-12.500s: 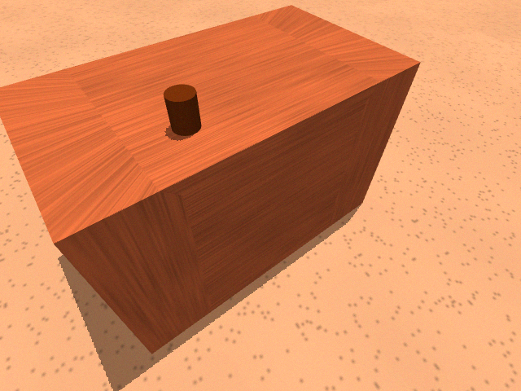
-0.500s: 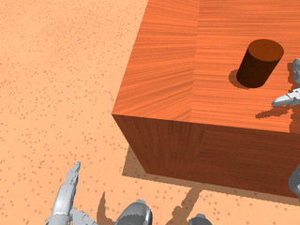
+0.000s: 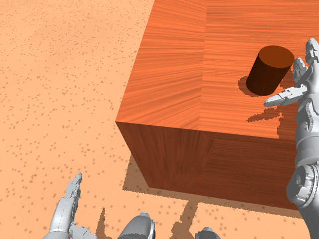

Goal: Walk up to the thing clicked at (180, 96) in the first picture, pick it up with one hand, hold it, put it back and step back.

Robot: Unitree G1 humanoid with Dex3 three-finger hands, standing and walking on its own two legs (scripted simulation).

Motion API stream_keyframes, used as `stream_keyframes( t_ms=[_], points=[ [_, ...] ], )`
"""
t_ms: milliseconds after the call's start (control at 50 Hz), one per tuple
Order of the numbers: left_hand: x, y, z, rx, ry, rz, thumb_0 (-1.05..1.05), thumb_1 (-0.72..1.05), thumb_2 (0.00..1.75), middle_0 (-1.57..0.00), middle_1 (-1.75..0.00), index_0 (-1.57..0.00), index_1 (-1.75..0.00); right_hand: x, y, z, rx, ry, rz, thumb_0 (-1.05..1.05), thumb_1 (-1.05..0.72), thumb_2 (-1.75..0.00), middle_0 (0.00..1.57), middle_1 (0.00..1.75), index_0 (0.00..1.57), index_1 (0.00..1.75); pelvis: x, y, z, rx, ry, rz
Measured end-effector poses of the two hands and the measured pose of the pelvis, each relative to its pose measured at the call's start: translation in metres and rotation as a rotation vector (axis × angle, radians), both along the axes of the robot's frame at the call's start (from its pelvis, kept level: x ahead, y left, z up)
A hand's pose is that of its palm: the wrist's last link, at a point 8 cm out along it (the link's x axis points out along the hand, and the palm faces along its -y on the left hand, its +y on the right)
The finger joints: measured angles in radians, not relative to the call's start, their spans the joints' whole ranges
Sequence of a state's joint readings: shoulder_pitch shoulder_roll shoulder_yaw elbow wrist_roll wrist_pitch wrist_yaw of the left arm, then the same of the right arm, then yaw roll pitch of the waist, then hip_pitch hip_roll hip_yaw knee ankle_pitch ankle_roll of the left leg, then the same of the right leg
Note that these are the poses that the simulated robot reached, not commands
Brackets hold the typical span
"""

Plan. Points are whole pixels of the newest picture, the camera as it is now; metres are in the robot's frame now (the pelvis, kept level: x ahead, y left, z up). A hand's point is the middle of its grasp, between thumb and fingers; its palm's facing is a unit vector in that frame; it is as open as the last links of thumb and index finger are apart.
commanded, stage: rest palm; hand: right
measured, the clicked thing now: (267, 71) +0.53 -0.19 +0.09
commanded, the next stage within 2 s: close in 0.10 s
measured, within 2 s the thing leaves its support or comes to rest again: leaves its support in 1.52 s
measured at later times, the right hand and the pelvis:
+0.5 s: hand (274, 71) +0.51 -0.20 +0.11, palm faces +0.14 +0.99 +0.02, open 16.7 cm; pelvis +0.00 +0.00 +0.00, yaw +0 degrees
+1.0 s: hand (278, 67) +0.52 -0.20 +0.12, palm faces +0.13 +0.99 +0.00, open 10.3 cm; pelvis +0.01 +0.00 +0.01, yaw +0 degrees
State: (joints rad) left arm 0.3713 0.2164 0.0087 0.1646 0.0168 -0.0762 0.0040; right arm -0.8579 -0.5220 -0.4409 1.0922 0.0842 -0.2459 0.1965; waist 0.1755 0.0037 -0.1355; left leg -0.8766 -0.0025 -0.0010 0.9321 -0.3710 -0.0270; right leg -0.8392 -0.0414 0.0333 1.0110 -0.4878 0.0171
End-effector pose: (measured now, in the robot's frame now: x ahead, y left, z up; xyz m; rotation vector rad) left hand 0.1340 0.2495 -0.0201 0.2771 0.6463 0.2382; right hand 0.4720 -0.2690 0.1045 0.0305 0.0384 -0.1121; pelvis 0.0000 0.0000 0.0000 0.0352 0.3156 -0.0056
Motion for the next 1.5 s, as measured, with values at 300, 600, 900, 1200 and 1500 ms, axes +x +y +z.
stream_keyframes(
  t_ms=[300,600,900,1200,1500],
  points=[
    [-0.002,0.015,0.007,0.028,0.001,0.034,-0.01,-0.57,0.08,-0.06,-0.05,-0.05,-0.06,0.007,0.024,0.011,-0.005,-0.009,-0.019,-0.01,0.55,-0.04,0.08,0.05,0.08,0.05,0.002,0.001,0.005,-0.004,-0.016,0.008],
    [-0.005,0.012,0.002,0.034,0.029,0.026,-0.01,-0.55,0.07,-0.06,-0.05,-0.06,-0.06,0.022,0.023,0.006,-0.003,-0.006,-0.02,-0.01,0.55,-0.08,0.39,0.22,0.39,0.23,-0.001,0.001,0.001,-0.001,0.007,0.005],
    [0.013,0.014,0.017,0.041,-0.04,0.025,-0.01,-0.54,0.06,-0.05,-0.05,-0.05,-0.06,0.013,0.019,0.012,0.0,-0.011,-0.027,-0.01,0.35,-0.39,0.76,0.6,0.82,0.62,0.008,0.0,0.008,-0.004,-0.015,0.004],
    [0.003,0.013,0.001,0.004,0.032,0.05,-0.01,-0.53,0.06,-0.06,-0.05,-0.06,-0.06,0.02,0.012,0.015,-0.03,-0.009,-0.025,-0.02,0.39,-0.79,0.75,0.89,0.82,0.9,0.01,-0.003,0.006,-0.006,0.0,0.009],
    [0.012,0.006,-0.003,-0.029,0.052,0.03,-0.01,-0.54,0.06,-0.07,-0.06,-0.06,-0.06,0.009,0.016,0.019,-0.022,0.052,-0.003,-0.02,0.47,-0.95,0.69,1.04,0.78,1.05,0.013,0.0,0.015,-0.007,-0.032,0.002]
  ],
)
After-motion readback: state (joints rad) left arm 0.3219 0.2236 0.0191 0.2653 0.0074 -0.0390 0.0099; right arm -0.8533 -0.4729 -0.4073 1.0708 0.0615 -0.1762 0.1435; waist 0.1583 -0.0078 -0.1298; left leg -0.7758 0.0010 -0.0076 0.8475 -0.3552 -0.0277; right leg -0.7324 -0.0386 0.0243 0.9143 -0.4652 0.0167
